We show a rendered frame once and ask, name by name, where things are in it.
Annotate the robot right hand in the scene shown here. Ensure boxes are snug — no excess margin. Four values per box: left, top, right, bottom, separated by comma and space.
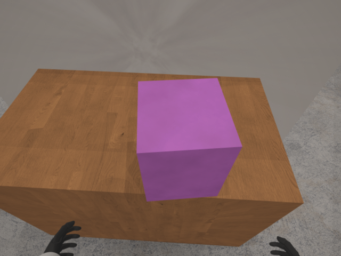
269, 236, 300, 256

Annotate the pedestal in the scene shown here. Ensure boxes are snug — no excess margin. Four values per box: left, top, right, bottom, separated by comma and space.
0, 69, 304, 247

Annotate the carton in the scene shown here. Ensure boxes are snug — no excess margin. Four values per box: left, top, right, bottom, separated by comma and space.
136, 78, 242, 202

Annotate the robot left hand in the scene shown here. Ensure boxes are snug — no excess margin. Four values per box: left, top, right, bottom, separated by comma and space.
44, 221, 81, 256

